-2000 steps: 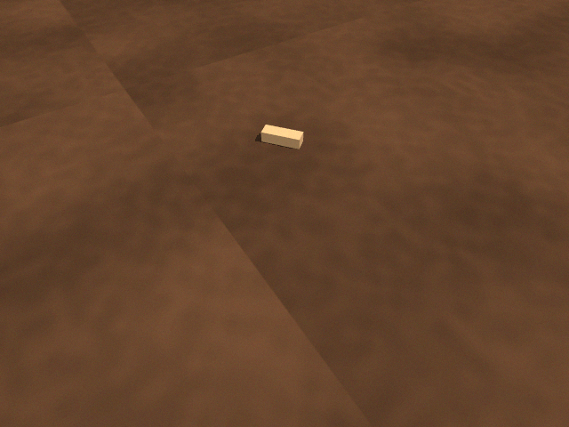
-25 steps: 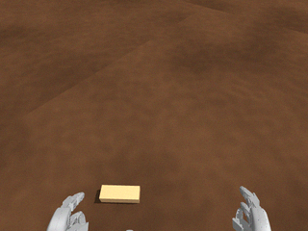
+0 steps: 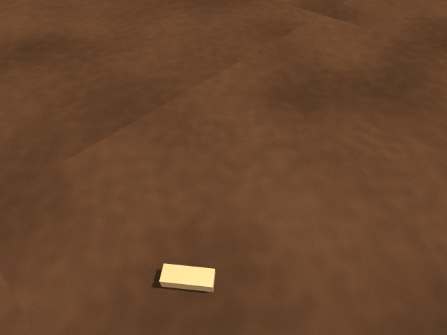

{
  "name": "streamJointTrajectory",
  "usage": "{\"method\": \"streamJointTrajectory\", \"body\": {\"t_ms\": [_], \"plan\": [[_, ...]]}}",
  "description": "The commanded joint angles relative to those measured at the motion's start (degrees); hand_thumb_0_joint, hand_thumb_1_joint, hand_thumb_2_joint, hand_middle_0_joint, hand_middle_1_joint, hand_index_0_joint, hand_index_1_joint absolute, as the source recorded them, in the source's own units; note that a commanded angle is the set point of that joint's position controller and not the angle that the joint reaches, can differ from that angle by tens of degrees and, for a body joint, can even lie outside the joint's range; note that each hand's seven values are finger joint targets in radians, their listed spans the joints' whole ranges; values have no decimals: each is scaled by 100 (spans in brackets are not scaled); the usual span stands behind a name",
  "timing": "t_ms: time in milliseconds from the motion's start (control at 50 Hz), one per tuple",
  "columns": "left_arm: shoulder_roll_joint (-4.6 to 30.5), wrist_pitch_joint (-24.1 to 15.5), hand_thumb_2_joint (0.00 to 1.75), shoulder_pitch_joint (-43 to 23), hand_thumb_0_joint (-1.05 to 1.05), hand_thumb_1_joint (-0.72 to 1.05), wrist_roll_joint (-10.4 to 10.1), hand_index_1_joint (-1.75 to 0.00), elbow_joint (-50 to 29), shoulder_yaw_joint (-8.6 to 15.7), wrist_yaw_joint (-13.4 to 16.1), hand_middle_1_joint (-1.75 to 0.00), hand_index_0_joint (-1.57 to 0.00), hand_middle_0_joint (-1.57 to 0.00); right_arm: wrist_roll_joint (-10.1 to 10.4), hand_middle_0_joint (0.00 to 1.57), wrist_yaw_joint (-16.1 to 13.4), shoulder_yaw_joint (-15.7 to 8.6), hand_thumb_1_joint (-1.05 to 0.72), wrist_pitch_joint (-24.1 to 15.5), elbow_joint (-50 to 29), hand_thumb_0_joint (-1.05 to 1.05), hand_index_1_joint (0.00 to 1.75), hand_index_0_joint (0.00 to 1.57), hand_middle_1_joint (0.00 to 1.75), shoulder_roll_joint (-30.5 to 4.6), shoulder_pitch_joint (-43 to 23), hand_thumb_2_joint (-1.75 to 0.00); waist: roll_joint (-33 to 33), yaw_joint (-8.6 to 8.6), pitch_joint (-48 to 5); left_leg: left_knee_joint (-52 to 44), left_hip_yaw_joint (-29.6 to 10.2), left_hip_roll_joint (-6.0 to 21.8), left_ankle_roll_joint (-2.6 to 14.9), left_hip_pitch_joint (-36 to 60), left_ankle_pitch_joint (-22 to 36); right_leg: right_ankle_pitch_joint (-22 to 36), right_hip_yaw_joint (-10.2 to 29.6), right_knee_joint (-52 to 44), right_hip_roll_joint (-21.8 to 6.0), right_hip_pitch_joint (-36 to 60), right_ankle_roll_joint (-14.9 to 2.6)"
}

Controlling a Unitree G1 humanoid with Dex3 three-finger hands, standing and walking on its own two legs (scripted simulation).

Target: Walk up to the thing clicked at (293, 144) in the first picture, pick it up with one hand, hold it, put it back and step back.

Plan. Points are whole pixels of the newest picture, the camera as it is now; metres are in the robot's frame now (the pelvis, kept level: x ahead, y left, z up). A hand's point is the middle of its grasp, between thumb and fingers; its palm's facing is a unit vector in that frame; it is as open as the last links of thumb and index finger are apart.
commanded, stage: stand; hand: left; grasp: from above
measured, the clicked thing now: (188, 277) +0.46 +0.19 -0.74
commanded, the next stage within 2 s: none
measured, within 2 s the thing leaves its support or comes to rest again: neither
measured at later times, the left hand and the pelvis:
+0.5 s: hand out of the picture +0.03 +0.24 -0.15, palm faces +0.03 -0.94 -0.35, open 7.4 cm; pelvis -0.01 -0.01 +0.01, yaw +0 degrees
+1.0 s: hand out of the picture +0.08 +0.23 -0.15, palm faces +0.02 -0.94 -0.34, open 7.4 cm; pelvis +0.01 -0.01 +0.01, yaw +0 degrees
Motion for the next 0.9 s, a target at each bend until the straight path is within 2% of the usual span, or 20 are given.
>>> {"method": "streamJointTrajectory", "body": {"t_ms": [0, 20, 60, 120, 180, 300, 460, 540, 600, 680, 880], "plan": [[1036, -217, 90, -348, 0, 90, -10, -30, -70, 216, 56, -30, -20, -20, 46, 20, -67, -192, -90, -123, -179, 0, 30, 20, 30, -1080, -254, -90, 86, -67, -254, -950, -658, 565, 138, 294, 701, 704, 482, -860, -420, 213, -172], [1067, -220, 90, -343, 0, 90, -6, -30, 11, 219, 61, -30, -20, -20, 60, 20, -67, -198, -90, -120, -150, 0, 30, 20, 30, -1087, -314, -90, 74, -46, -247, -973, -660, 571, 137, 337, 813, 726, 475, -898, -440, 252, -181], [1058, -202, 90, -358, 0, 90, -7, -30, 140, 195, 50, -30, -20, -20, 64, 20, -73, -184, -90, -115, -52, 0, 30, 20, 30, -1100, -338, -90, 125, -27, -166, -1131, -689, 591, 118, 325, 684, 704, 444, -935, -424, 286, -168], [1087, -199, 90, -376, 0, 90, -6, -30, 321, 187, 40, -30, -20, -20, 71, 20, -60, -175, -90, -96, 57, 0, 30, 20, 30, -1121, -336, -90, 97, -56, -39, -1295, -730, 613, 118, 277, 312, 573, 449, -1053, -427, 309, -151], [1077, -186, 90, -310, 0, 90, 2, -30, 455, 168, 26, -30, -20, -20, 70, 20, -54, -180, -90, -75, 119, 0, 30, 20, 30, -1189, -440, -90, 171, -9, 25, -1473, -825, 650, 114, 218, -124, 348, 409, -1101, -406, 282, -152], [1160, -243, 90, -472, 0, 90, -10, -30, 559, 162, 25, -30, -20, -20, 82, 20, -32, -161, -90, -77, 245, 0, 30, 20, 30, -1171, -445, -90, -44, -58, -119, -1329, -689, 624, 118, 407, 374, 509, 510, -1315, -516, 327, -157], [1235, -240, 90, -574, 0, 90, -23, -30, 632, 146, 0, -30, -20, -20, 98, 20, -9, -119, -90, -72, 307, 0, 30, 20, 30, -1241, -541, -90, -6, -65, -29, -1414, -703, 634, 77, 338, 282, 327, 491, -1360, -495, 292, -166], [1268, -245, 90, -598, 0, 90, -48, -30, 666, 145, -16, -30, -20, -20, 100, 20, -2, -77, -90, -74, 364, 0, 30, 20, 30, -1241, -490, -90, 92, -82, -74, -1395, -666, 636, 78, 336, 416, 536, 514, -1365, -521, 365, -173], [1233, -264, 90, -619, 0, 90, -43, -30, 672, 131, -20, -30, -20, -20, 103, 20, -2, -72, -90, -97, 363, 0, 30, 20, 30, -1270, -548, -90, -19, -58, -149, -1334, -658, 676, 88, 503, 737, 625, 498, -1373, -536, 370, -181], [1313, -264, 90, -744, 0, 90, -60, -30, 654, 151, -26, -30, -20, -20, 103, 20, -1, -41, -90, -88, 403, 0, 30, 20, 30, -1252, -509, -90, -33, -112, -139, -1339, -616, 658, 67, 459, 792, 749, 528, -1393, -550, 425, -179], [1294, -255, 90, -793, 0, 90, -100, -30, 673, 167, -40, -30, -20, -20, 117, 20, -24, -18, -90, -125, 427, 0, 30, 20, 30, -1331, -561, -90, 29, -57, -362, -1308, -587, 749, 66, 662, 1517, 1307, 488, -1304, -572, 631, -180]]}}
